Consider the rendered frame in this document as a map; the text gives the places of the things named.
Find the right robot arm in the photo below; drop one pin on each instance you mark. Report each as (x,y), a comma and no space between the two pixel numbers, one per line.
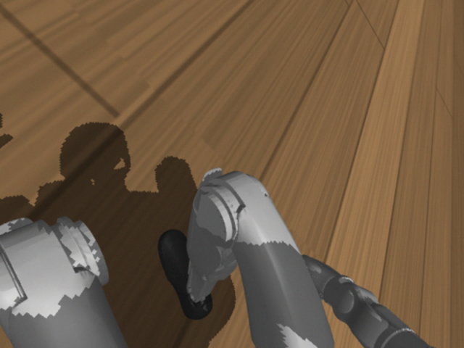
(374,325)

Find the right robot hand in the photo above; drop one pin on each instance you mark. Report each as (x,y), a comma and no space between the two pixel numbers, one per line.
(321,273)

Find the right robot foot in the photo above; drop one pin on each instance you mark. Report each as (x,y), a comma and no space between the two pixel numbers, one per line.
(175,262)

